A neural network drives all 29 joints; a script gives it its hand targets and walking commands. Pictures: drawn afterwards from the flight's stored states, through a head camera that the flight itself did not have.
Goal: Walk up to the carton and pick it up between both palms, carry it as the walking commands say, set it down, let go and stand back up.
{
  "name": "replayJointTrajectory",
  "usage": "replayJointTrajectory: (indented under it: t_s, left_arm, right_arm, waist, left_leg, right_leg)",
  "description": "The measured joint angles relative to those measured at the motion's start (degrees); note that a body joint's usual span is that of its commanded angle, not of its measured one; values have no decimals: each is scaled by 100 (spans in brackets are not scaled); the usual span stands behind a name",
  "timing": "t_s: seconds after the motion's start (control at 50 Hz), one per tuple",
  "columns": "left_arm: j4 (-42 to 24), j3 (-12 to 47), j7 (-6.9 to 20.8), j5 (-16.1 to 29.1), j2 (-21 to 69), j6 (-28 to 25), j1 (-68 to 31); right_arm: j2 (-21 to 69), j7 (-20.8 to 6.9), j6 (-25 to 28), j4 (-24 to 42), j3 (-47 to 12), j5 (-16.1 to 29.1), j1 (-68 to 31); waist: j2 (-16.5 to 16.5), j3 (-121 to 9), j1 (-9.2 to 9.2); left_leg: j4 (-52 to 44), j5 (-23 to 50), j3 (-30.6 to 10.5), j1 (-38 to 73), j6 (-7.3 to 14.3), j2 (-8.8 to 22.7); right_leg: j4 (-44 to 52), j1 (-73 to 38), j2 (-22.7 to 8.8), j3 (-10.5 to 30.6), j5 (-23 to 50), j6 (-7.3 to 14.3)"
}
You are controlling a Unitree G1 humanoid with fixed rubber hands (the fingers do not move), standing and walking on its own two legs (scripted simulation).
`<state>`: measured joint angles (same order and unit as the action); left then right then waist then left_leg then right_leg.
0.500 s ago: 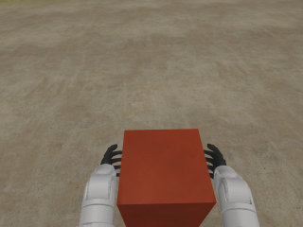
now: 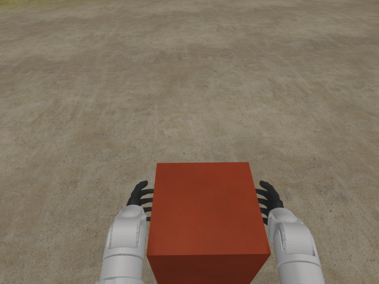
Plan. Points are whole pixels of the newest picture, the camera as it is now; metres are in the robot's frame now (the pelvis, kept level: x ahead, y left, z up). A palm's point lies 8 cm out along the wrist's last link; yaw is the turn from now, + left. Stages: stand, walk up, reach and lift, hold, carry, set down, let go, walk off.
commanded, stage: hold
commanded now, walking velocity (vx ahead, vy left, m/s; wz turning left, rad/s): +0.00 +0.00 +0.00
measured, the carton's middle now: (202, 228) +0.28 +0.00 -0.04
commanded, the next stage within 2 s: carry in 0.22 s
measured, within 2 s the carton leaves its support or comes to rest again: neither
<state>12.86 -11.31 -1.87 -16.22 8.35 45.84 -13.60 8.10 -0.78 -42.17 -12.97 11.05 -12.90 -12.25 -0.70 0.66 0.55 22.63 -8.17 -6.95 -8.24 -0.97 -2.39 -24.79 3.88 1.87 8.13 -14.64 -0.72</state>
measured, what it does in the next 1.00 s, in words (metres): walks ahead, turning left: right foot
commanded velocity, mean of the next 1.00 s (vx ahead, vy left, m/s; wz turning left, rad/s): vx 0.41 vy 0.00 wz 0.49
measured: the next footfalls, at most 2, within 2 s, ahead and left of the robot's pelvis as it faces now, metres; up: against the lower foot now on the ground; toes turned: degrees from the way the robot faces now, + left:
right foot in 0.72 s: +0.22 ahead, -0.08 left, +0.00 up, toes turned +2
left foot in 1.10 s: +0.40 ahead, +0.22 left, +0.00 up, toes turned +32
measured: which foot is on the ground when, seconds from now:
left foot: down 0.00-0.72, up 0.74-1.00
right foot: down 0.00-0.48, up 0.50-0.70, down 0.72-1.00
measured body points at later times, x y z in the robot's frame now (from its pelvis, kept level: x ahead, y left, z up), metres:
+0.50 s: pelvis +0.05 +0.01 -0.01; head -0.01 +0.01 +0.43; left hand +0.32 +0.18 +0.05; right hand +0.34 -0.13 +0.06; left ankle +0.07 +0.11 -0.74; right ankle +0.00 -0.13 -0.74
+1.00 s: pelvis +0.24 +0.04 +0.00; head +0.24 +0.02 +0.45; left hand +0.44 +0.29 +0.08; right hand +0.56 +0.00 +0.07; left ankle +0.26 +0.19 -0.70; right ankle +0.18 -0.08 -0.74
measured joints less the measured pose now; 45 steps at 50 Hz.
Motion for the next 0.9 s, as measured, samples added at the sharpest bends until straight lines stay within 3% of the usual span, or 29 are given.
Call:
replayJointTrajectory:
  t_s: [0.2,0.32,0.36,0.4,0.46,0.52,0.6,0.72,0.76,0.8,0.82,0.9]
  left_arm:
    - [-57,49,-2,22,-10,1,54]
    - [-239,152,-65,258,-86,205,145]
    - [-376,235,-127,332,-56,347,162]
    - [-530,369,-209,392,-24,524,216]
    - [-958,561,-372,544,-57,961,319]
    - [-1549,552,-424,688,-214,1474,396]
    - [-1932,349,-398,958,-332,1990,328]
    - [-2569,319,-404,989,-134,2403,243]
    - [-2608,365,-403,909,-7,2397,223]
    - [-2503,478,-415,878,-33,2407,258]
    - [-2481,494,-424,873,-44,2444,287]
    - [-2585,430,-436,861,-59,2581,359]
  right_arm:
    - [-10,3,-11,75,-44,7,61]
    - [-36,158,-288,375,-179,197,199]
    - [-99,202,-503,636,-209,312,273]
    - [-218,225,-739,853,-235,479,334]
    - [-350,308,-1198,1165,-314,721,295]
    - [-258,401,-1581,1400,-435,799,143]
    - [-93,616,-2087,1898,-613,748,211]
    - [-53,682,-2638,2893,-539,781,362]
    - [-93,660,-2734,3056,-413,833,366]
    - [-122,658,-2831,2983,-352,839,322]
    - [-117,654,-2887,2918,-327,841,286]
    - [-54,649,-2961,2797,-331,827,202]
  waist:
    - [9,5,13]
    - [152,-711,-62]
    - [222,-885,-37]
    - [245,-1029,32]
    - [185,-1165,129]
    - [-25,-1295,121]
    - [128,-1306,36]
    - [298,-953,18]
    - [369,-914,2]
    - [381,-917,23]
    - [373,-918,30]
    - [252,-868,-11]
  left_leg:
    - [-44,6,-2,25,2,1]
    - [766,-539,101,-846,9,107]
    - [1225,-1026,204,-1133,37,198]
    - [1580,-1210,580,-1352,66,317]
    - [1135,-1107,1006,-1240,211,324]
    - [943,-558,1181,-1205,370,116]
    - [611,-694,1071,-1093,384,136]
    - [415,-841,656,-651,312,55]
    - [1140,-1371,670,-784,358,132]
    - [2216,-1569,816,-1160,398,234]
    - [2627,-1519,890,-1346,396,293]
    - [3048,-1119,1121,-1924,298,512]
  right_leg:
    - [50,-27,-8,-11,10,4]
    - [-559,768,-18,-257,-403,32]
    - [-553,823,-15,-405,-321,42]
    - [-490,776,-67,-565,-408,17]
    - [-436,677,-229,-744,-567,-53]
    - [-1197,1046,-517,-866,-1023,-126]
    - [-2065,1919,-368,-1140,-1541,-167]
    - [-378,1862,-367,-1546,-255,-192]
    - [-292,1655,-377,-1725,430,112]
    - [-354,1446,-432,-1887,137,319]
    - [-289,1304,-469,-1951,18,323]
    - [221,664,-639,-2186,-84,117]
